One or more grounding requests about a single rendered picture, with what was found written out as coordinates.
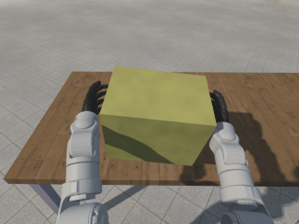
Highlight robot right forearm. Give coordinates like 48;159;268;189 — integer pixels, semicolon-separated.
209;121;275;224

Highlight left robot upper arm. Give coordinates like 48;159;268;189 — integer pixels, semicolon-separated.
57;202;109;224

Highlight robot left forearm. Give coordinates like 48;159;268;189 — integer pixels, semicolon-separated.
56;111;103;224

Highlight right robot hand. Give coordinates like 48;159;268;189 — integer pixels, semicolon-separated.
209;90;229;123

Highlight carton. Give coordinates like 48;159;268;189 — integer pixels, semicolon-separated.
99;66;217;166

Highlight right robot upper arm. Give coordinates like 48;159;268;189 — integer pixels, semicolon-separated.
221;210;274;224

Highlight table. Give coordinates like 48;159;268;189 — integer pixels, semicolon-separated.
3;71;299;224

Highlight left robot hand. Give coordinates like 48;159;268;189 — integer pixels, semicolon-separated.
81;80;108;115

